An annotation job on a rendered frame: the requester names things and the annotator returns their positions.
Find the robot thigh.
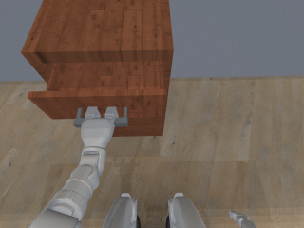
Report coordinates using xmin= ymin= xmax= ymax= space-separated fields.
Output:
xmin=168 ymin=196 xmax=206 ymax=228
xmin=102 ymin=196 xmax=137 ymax=228

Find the left robot upper arm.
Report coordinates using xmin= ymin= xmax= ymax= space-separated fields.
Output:
xmin=32 ymin=208 xmax=82 ymax=228

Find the robot left thigh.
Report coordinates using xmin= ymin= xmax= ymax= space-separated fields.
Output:
xmin=102 ymin=196 xmax=137 ymax=228

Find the drawer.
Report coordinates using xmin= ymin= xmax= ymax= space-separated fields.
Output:
xmin=28 ymin=61 xmax=166 ymax=120

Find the robot right thigh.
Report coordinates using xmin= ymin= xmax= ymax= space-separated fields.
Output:
xmin=168 ymin=196 xmax=206 ymax=228

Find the robot left hand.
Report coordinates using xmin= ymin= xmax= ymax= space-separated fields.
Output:
xmin=81 ymin=106 xmax=119 ymax=149

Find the cabinet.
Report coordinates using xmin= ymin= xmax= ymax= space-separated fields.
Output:
xmin=21 ymin=0 xmax=174 ymax=137

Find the handle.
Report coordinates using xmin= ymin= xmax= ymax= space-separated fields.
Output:
xmin=73 ymin=107 xmax=128 ymax=128

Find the robot right hand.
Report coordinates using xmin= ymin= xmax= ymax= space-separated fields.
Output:
xmin=228 ymin=210 xmax=257 ymax=228

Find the left robot forearm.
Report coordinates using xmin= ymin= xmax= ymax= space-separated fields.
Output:
xmin=28 ymin=146 xmax=106 ymax=228

